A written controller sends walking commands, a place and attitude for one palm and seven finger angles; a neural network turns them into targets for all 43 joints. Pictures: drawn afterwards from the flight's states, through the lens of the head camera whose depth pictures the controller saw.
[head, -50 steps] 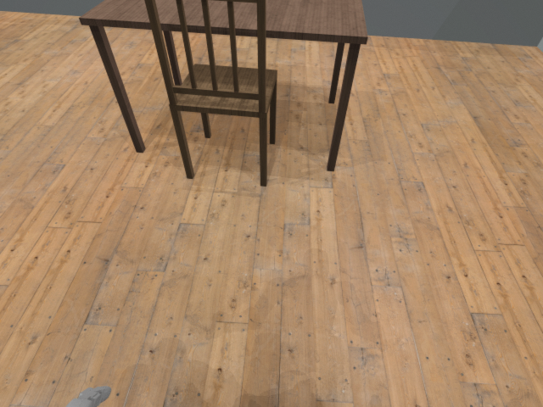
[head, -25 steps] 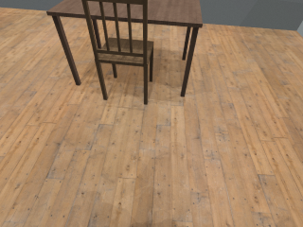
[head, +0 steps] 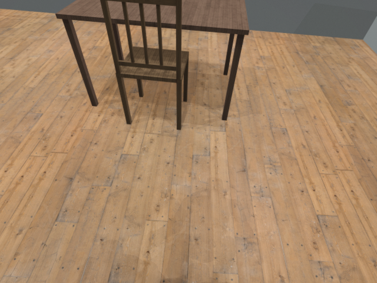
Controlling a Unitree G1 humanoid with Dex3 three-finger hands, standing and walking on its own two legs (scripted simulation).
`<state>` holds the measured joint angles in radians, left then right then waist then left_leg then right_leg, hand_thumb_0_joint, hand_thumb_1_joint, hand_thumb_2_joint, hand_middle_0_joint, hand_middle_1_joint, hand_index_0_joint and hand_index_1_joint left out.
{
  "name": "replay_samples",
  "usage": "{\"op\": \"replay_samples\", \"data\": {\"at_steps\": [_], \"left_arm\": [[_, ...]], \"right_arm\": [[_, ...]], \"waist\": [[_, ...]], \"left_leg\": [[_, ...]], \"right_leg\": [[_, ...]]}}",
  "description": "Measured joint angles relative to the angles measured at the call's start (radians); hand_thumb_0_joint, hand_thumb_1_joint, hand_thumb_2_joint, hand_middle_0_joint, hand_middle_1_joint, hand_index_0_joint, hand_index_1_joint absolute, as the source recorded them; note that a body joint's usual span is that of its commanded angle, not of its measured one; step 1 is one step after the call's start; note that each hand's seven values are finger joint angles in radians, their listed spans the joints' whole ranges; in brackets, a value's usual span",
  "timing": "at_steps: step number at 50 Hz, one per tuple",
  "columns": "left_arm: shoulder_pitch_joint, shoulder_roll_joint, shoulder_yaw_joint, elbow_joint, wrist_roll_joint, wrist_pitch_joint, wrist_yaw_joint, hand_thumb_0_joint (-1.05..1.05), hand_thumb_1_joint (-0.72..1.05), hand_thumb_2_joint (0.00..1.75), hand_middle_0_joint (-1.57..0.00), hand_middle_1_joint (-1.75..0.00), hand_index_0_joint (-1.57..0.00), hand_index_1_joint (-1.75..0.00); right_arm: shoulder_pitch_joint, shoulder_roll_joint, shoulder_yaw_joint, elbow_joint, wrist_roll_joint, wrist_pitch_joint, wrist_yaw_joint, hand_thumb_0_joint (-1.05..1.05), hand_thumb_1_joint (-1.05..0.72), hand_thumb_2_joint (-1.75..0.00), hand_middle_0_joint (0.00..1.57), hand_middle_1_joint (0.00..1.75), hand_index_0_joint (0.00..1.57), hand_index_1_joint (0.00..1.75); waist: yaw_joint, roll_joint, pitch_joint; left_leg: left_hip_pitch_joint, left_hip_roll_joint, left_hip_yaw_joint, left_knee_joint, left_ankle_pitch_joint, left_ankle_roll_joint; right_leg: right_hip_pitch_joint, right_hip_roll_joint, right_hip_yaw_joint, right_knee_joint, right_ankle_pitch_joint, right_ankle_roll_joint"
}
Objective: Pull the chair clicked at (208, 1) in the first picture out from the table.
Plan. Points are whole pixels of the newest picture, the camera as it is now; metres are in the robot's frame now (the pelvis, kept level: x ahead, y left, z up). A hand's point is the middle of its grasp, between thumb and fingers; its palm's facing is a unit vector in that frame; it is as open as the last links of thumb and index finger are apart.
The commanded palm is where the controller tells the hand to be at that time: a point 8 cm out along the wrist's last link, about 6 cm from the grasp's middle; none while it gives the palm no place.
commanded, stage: stand and wait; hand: left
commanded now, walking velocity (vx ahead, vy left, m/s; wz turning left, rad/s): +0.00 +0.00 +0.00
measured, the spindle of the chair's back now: (144, 35) +1.36 +0.32 -0.07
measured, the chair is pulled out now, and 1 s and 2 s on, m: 0.00 0.00 0.00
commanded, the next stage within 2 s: look at it before walking up in 0.14 s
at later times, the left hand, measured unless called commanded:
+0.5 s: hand out of the picture +0.07 +0.23 -0.16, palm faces -0.03 -0.95 -0.31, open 7.4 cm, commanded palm none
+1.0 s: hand out of the picture +0.07 +0.21 -0.17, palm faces +0.01 -0.96 -0.28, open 7.4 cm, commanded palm none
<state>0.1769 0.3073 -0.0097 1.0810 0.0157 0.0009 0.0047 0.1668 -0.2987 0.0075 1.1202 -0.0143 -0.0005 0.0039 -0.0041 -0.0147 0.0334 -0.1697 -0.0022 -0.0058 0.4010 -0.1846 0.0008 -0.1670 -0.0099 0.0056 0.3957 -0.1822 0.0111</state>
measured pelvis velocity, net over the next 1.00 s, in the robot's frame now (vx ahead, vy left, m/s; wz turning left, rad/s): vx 0.03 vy -0.01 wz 0.03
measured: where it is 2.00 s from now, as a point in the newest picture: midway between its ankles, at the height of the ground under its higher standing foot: (162, 258)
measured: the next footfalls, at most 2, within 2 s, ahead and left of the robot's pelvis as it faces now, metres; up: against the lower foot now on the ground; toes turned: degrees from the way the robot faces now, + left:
right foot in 1.80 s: +0.48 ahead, +0.04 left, +0.00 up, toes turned +6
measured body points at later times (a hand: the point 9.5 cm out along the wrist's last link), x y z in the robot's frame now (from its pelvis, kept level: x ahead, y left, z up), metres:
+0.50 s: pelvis +0.01 +0.00 +0.00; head +0.01 +0.00 +0.45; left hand +0.07 +0.28 -0.14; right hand +0.08 -0.28 -0.14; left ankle +0.02 +0.12 -0.74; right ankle +0.02 -0.13 -0.74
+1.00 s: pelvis +0.03 -0.01 +0.00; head +0.02 -0.01 +0.45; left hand +0.07 +0.26 -0.15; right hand +0.07 -0.28 -0.15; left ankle +0.02 +0.12 -0.74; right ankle +0.02 -0.13 -0.74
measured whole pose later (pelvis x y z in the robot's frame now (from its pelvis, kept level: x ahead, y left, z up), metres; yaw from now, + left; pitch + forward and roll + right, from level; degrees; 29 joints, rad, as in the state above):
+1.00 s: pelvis +0.03 -0.01 +0.00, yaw +2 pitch -2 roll +0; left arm 0.21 0.27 0.00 1.07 0.02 0.01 0.01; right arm 0.21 -0.28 0.01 1.11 -0.02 0.02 0.00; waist -0.01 0.00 0.00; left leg -0.20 0.01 -0.02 0.51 -0.33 0.00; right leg -0.15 0.00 -0.02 0.43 -0.25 0.00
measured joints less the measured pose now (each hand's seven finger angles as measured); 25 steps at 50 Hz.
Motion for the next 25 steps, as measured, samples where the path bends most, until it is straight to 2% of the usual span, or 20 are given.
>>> {"op": "replay_samples", "data": {"at_steps": [25], "left_arm": [[0.002, 0.0, 0.001, 0.012, 0.002, -0.005, 0.002, 0.0, 0.9, 0.9, -0.2, -0.3, -0.21, -0.3]], "right_arm": [[-0.032, -0.006, -0.002, -0.006, 0.003, -0.007, -0.005, 0.0, -0.91, -0.89, 0.2, 0.3, 0.2, 0.3]], "waist": [[0.008, 0.007, 0.0]], "left_leg": [[0.023, -0.001, 0.004, -0.022, -0.007, -0.001]], "right_leg": [[0.016, -0.001, 0.004, -0.01, -0.013, -0.001]]}}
